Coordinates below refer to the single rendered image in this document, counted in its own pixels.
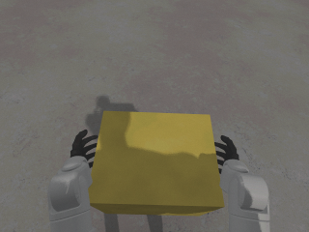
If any robot left hand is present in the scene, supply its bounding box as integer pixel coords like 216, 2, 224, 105
70, 130, 98, 168

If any carton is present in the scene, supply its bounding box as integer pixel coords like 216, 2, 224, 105
88, 110, 225, 217

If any left robot forearm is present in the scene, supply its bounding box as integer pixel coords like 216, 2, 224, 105
47, 156, 96, 232

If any robot right hand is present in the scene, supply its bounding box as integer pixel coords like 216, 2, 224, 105
214, 135, 239, 174

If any right robot forearm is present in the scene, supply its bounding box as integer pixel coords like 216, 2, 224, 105
219, 159, 270, 232

